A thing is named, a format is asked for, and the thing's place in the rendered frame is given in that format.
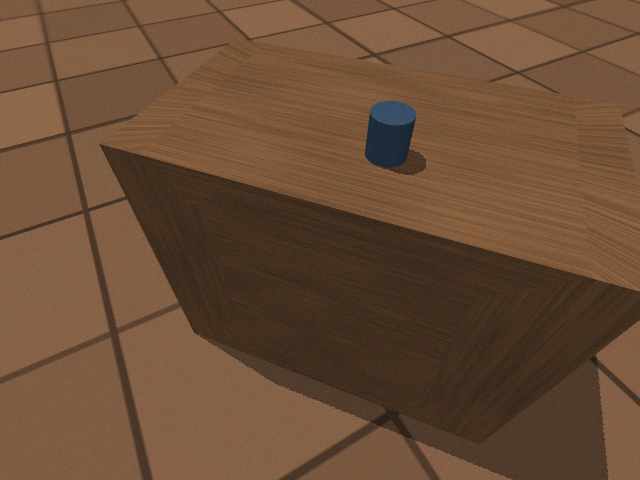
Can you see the can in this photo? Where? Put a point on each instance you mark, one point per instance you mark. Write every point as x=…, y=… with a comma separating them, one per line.
x=390, y=129

